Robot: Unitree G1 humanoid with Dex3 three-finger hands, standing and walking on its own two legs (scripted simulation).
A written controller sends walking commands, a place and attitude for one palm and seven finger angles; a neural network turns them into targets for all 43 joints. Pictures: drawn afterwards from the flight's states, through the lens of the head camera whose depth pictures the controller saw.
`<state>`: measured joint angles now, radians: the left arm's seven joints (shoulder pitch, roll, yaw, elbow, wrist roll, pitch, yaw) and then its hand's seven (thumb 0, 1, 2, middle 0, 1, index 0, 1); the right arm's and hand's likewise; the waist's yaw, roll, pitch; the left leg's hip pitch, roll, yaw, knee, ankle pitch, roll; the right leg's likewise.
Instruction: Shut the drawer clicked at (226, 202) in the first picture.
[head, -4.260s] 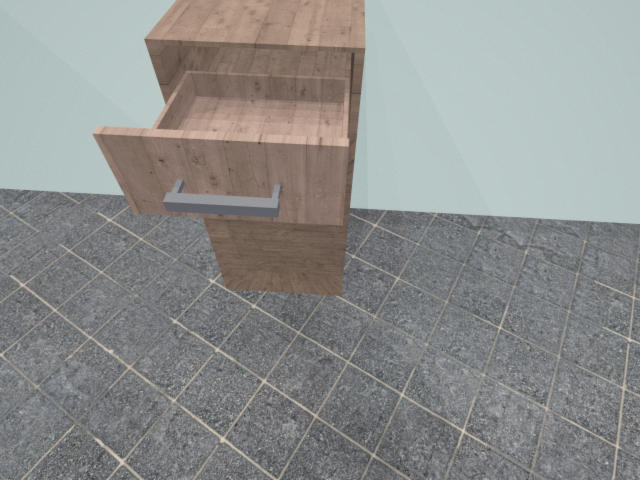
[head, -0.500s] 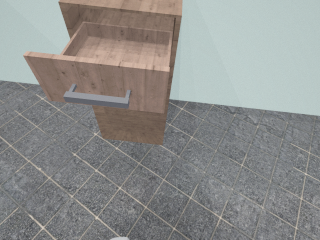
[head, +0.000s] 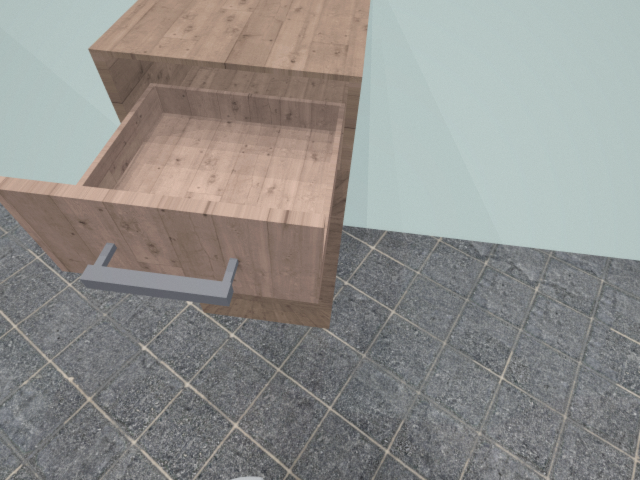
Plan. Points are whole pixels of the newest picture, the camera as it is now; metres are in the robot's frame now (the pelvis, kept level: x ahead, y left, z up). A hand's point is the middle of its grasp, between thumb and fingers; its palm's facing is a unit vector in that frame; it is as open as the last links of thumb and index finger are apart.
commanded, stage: come to a stop and stand still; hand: left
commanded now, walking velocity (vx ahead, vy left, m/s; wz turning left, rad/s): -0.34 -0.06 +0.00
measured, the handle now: (164, 271) +0.34 +0.23 +0.05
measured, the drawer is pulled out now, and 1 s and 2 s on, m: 0.30 0.30 0.30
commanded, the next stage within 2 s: look again from close up in 1.14 s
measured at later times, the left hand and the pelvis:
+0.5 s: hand out of the picture +0.03 +0.16 -0.15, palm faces +0.07 -0.96 -0.26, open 7.4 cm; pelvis -0.01 -0.04 +0.01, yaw +1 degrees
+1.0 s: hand out of the picture -0.02 +0.18 -0.17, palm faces +0.04 -0.98 -0.19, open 7.4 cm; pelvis -0.02 +0.00 +0.01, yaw +0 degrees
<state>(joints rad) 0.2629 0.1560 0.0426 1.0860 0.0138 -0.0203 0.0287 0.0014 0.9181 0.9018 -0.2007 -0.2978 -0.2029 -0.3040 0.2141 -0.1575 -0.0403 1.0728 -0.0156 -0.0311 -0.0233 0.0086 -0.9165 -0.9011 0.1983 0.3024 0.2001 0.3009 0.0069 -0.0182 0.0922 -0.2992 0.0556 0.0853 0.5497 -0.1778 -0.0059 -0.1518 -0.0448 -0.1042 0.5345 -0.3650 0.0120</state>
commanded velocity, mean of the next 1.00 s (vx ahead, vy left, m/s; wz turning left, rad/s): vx -0.03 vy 0.02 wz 0.00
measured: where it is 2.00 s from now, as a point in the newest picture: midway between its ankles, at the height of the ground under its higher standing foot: outside the picture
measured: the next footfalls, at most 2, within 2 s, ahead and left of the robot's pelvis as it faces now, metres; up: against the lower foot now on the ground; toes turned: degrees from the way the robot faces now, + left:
left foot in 0.58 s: +0.02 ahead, +0.13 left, +0.00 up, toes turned +1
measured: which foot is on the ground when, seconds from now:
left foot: down 0.00-0.22, up 0.24-0.56, down 0.58-1.00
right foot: down 0.00-1.00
